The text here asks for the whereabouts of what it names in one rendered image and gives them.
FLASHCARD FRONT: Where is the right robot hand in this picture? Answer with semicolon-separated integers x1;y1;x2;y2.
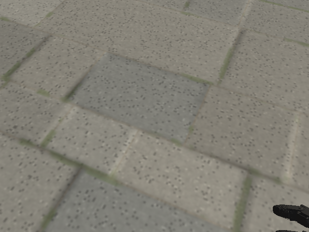
272;204;309;232

